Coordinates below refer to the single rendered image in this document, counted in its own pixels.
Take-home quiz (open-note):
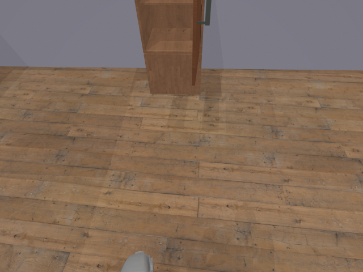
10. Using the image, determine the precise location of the robot left thigh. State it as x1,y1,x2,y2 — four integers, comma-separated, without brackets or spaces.
120,253,154,272

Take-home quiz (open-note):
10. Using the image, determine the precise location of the handle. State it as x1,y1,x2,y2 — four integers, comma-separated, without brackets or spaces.
197,0,212,26

